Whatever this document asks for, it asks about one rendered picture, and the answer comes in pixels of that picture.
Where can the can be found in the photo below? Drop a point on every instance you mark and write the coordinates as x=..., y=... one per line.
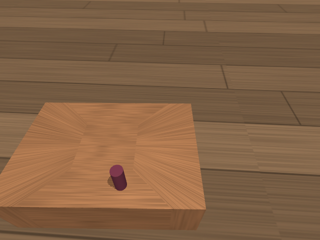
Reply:
x=118, y=177

